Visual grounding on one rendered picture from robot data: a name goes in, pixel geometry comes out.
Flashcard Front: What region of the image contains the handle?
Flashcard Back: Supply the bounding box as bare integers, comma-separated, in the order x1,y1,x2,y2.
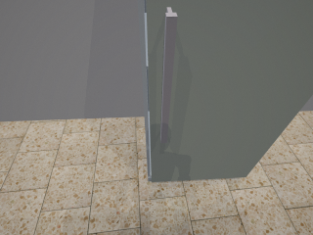
160,7,178,143

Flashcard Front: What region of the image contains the fridge door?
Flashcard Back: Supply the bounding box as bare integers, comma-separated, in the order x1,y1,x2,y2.
146,0,313,182

